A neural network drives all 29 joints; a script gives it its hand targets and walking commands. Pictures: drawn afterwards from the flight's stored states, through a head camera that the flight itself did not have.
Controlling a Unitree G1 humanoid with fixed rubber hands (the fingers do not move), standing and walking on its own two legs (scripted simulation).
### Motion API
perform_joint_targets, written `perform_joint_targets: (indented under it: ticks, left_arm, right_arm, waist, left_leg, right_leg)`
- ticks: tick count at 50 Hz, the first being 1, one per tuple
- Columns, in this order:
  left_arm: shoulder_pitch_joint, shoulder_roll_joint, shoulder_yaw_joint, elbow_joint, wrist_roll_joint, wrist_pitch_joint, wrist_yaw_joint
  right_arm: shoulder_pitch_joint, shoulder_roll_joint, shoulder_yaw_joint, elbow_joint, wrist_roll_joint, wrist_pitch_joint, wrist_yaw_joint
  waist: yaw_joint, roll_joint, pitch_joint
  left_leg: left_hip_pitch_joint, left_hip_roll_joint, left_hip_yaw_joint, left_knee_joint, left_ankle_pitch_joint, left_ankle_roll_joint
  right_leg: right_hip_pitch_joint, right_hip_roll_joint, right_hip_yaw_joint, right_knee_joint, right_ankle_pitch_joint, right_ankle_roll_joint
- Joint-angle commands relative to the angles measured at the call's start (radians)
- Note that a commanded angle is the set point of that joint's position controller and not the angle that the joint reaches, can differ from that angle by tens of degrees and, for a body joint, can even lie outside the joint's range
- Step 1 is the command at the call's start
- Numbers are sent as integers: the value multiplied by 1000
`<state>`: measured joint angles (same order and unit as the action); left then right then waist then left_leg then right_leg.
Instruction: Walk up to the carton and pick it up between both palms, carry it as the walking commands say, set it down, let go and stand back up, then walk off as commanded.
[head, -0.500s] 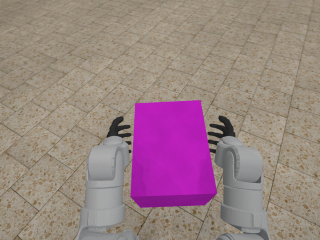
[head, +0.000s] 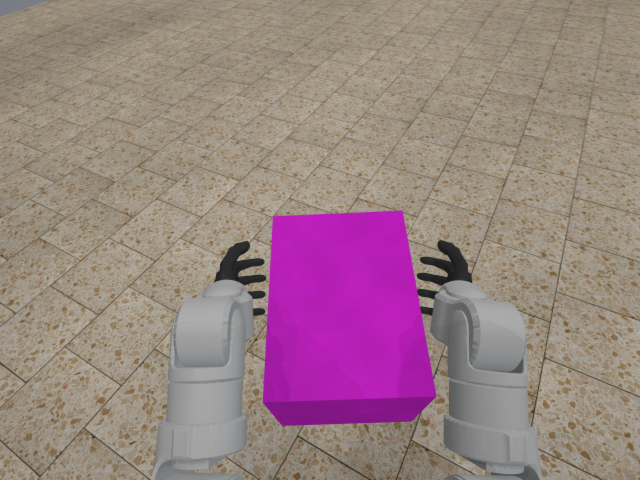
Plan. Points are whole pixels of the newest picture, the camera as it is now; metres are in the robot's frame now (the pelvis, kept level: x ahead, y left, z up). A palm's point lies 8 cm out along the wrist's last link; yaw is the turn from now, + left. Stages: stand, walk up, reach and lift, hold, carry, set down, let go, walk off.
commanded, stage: carry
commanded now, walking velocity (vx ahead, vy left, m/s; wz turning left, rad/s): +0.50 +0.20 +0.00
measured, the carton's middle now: (342, 318) +0.33 -0.02 -0.01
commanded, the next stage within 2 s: none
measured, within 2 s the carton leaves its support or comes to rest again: neither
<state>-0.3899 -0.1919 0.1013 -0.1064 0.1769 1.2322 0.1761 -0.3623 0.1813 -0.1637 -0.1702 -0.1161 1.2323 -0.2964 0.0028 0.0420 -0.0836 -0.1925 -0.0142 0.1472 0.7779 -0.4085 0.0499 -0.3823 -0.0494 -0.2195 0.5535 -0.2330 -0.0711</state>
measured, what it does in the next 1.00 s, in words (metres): walks ahead: left foot, then right foot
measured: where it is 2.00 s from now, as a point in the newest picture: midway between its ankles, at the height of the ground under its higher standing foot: (224, 216)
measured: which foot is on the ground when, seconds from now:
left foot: up 0.00-0.30, down 0.32-0.72, up 0.74-1.00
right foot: down 0.00-0.34, up 0.36-0.64, down 0.66-1.00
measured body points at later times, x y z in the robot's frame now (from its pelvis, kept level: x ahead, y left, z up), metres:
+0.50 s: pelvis +0.35 +0.15 +0.01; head +0.41 +0.16 +0.46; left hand +0.67 +0.26 +0.06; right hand +0.67 +0.00 +0.07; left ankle +0.36 +0.24 -0.73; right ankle +0.26 +0.03 -0.66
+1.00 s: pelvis +0.72 +0.25 +0.01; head +0.74 +0.23 +0.46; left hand +1.03 +0.38 +0.09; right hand +1.04 +0.11 +0.09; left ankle +0.85 +0.41 -0.70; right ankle +0.58 +0.09 -0.73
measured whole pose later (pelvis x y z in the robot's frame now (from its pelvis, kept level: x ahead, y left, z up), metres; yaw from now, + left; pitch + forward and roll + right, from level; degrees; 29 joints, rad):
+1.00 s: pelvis +0.72 +0.25 +0.01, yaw +0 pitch +5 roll +2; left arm -0.41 -0.20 0.11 -0.13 0.15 1.23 0.26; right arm -0.42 0.20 -0.17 -0.15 -0.14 1.22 -0.30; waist 0.03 0.00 -0.05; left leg -0.58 0.10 0.09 0.57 -0.10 -0.03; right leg -0.01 -0.18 -0.16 0.31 -0.35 0.11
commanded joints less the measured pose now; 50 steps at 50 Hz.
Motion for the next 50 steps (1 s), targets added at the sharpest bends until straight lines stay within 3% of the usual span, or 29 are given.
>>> perform_joint_targets:
  ticks: [1, 2, 4, 9, 10, 11, 12, 13, 15, 16, 17, 18, 19, 21, 23, 24, 26, 29, 33, 34, 35, 36, 37, 38, 40, 42, 46, 48, 50]
  left_arm:
    - [-385, -1032, -567, -18, -456, -9, -339]
    - [-455, -1059, -581, -54, -483, -13, -345]
    - [-510, -1074, -583, -71, -494, -19, -345]
    - [-485, -1028, -537, -38, -496, -14, -357]
    - [-467, -1034, -535, -13, -490, -9, -353]
    - [-478, -1036, -525, -17, -482, -5, -348]
    - [-460, -1032, -526, -19, -477, -1, -343]
    - [-454, -1024, -532, -32, -478, -5, -340]
    - [-417, -1000, -522, -38, -443, -6, -329]
    - [-412, -1007, -545, -54, -436, -2, -327]
    - [-415, -996, -550, -29, -425, -2, -324]
    - [-448, -1040, -550, -54, -451, 3, -331]
    - [-524, -1058, -581, -112, -477, -2, -332]
    - [-485, -1065, -594, -103, -470, -19, -317]
    - [-538, -1064, -617, -190, -501, -33, -313]
    - [-546, -1061, -620, -206, -506, -33, -311]
    - [-507, -1056, -604, -209, -501, -30, -310]
    - [-480, -1051, -602, -221, -475, -16, -295]
    - [-409, -1042, -565, -87, -451, 0, -315]
    - [-337, -1036, -552, -8, -444, 4, -326]
    - [-311, -1020, -525, 40, -429, 6, -333]
    - [-294, -1001, -519, 94, -402, -2, -328]
    - [-321, -1040, -508, 91, -416, -20, -329]
    - [-374, -1049, -537, 16, -436, -21, -328]
    - [-480, -1052, -568, -44, -465, -25, -339]
    - [-517, -1072, -575, -66, -490, -30, -343]
    - [-517, -1060, -542, -35, -506, -17, -356]
    - [-477, -1010, -538, -49, -487, -17, -352]
    - [-463, -1008, -541, -43, -473, -8, -341]
  right_arm:
    - [-484, 1051, 700, 31, 426, 36, 453]
    - [-523, 1056, 688, 20, 442, 28, 451]
    - [-520, 1072, 668, 62, 427, 22, 445]
    - [-534, 1083, 659, 47, 416, -5, 419]
    - [-571, 1077, 661, 9, 423, -4, 414]
    - [-593, 1068, 660, -5, 427, -3, 410]
    - [-548, 1049, 654, -3, 410, 3, 405]
    - [-524, 1046, 643, 18, 411, 7, 404]
    - [-476, 1074, 657, 48, 420, 12, 411]
    - [-456, 1068, 657, 43, 412, 8, 416]
    - [-459, 1051, 644, 61, 403, 6, 427]
    - [-543, 1049, 663, 30, 406, -4, 429]
    - [-556, 1069, 650, 35, 409, -12, 431]
    - [-490, 1098, 624, 51, 427, -4, 439]
    - [-481, 1127, 626, 23, 430, -21, 437]
    - [-457, 1134, 630, 12, 419, -20, 429]
    - [-471, 1130, 643, -26, 414, -22, 416]
    - [-433, 1100, 642, -3, 402, -11, 411]
    - [-435, 1057, 683, -5, 398, 5, 415]
    - [-467, 1034, 687, -16, 406, 15, 419]
    - [-466, 1021, 685, 45, 400, 31, 425]
    - [-477, 976, 679, 25, 405, 42, 436]
    - [-530, 990, 680, 12, 433, 45, 449]
    - [-502, 1038, 691, 64, 439, 45, 455]
    - [-529, 1067, 678, 67, 428, 17, 453]
    - [-550, 1070, 651, 53, 428, 9, 442]
    - [-565, 1085, 652, 33, 408, -10, 404]
    - [-538, 1072, 649, 39, 392, -1, 399]
    - [-469, 1054, 645, 42, 373, -2, 396]
  waist:
    - [18, -198, -231]
    - [18, -108, -204]
    - [16, -75, -180]
    - [12, -230, -138]
    - [16, -257, -122]
    - [23, -208, -144]
    - [23, -289, -155]
    - [16, -292, -184]
    - [-21, -231, -322]
    - [-42, -107, -383]
    - [-58, 36, -472]
    - [-40, 336, -422]
    - [-46, 319, -380]
    - [-40, 59, -352]
    - [-37, 47, -392]
    - [-37, 78, -398]
    - [-26, 72, -365]
    - [-28, 142, -338]
    - [2, -10, -316]
    - [20, -70, -325]
    - [50, -161, -359]
    - [53, -353, -345]
    - [36, -366, -325]
    - [35, -218, -284]
    - [27, -31, -238]
    - [32, -116, -196]
    - [21, -273, -175]
    - [25, -263, -133]
    - [11, -290, -194]
  left_leg:
    - [-503, 78, -168, 388, 37, -8]
    - [-520, 88, -162, 398, 91, -26]
    - [-469, 128, -164, 284, 221, -44]
    - [-434, 97, -49, -37, 277, -102]
    - [-370, 93, -27, -155, 288, -105]
    - [-319, 55, 33, -250, 298, -99]
    - [-292, 46, 66, -289, 312, -84]
    - [-211, 48, 54, -321, 365, -72]
    - [65, -21, 163, -387, 444, -55]
    - [245, -31, 147, -399, 423, -40]
    - [435, 189, -110, -383, 305, 3]
    - [583, 379, -503, -462, 310, 192]
    - [533, 401, -517, -487, 469, 247]
    - [475, 305, -284, -373, 812, 149]
    - [442, 283, -201, -412, 745, 120]
    - [460, 295, -244, -457, 689, 144]
    - [425, 303, -210, -498, 571, 181]
    - [387, 254, -86, -484, 670, 166]
    - [169, 161, 52, -295, 810, 85]
    - [13, 140, 76, -180, 774, 53]
    - [-196, 84, 76, -10, 610, 26]
    - [-405, -24, 17, 214, 251, -4]
    - [-480, 1, -117, 392, -23, -16]
    - [-491, 37, -144, 461, -10, -18]
    - [-510, 102, -154, 421, 84, -31]
    - [-573, 112, -125, 307, 151, -57]
    - [-465, 83, -41, -35, 227, -100]
    - [-309, 78, -2, -247, 292, -87]
    - [-158, 61, 30, -333, 452, -66]
  right_leg:
    - [563, -413, 669, -344, -61, -132]
    - [537, -401, 591, -349, 12, -123]
    - [465, -322, 392, -353, 153, -40]
    - [452, -240, 109, -318, 428, -1]
    - [409, -215, 73, -323, 420, 2]
    - [414, -206, 54, -321, 461, 18]
    - [457, -219, 49, -297, 542, 27]
    - [457, -237, 39, -235, 650, 45]
    - [446, -158, -42, 36, 744, 97]
    - [340, -97, -40, 216, 593, 116]
    - [144, -64, -12, 411, 193, 147]
    - [-223, 63, 42, 608, -308, 162]
    - [-289, -4, 116, 704, -352, 121]
    - [-298, -32, 184, 660, -302, 103]
    - [-254, -66, 176, 463, -242, 83]
    - [-261, -57, 162, 384, -233, 81]
    - [-228, -63, 161, 216, -267, 80]
    - [-142, -24, 85, 90, -46, 74]
    - [217, 40, -35, -160, 191, 32]
    - [406, 7, -12, -123, 226, 8]
    - [604, -143, 216, -115, 131, -29]
    - [673, -351, 668, -258, 27, -154]
    - [653, -445, 851, -283, 135, -238]
    - [623, -411, 704, -260, 347, -193]
    - [508, -389, 486, -279, 324, -122]
    - [554, -317, 377, -290, 398, -46]
    - [505, -235, 129, -280, 518, 7]
    - [365, -216, 82, -313, 449, 32]
    - [385, -246, 57, -250, 532, 63]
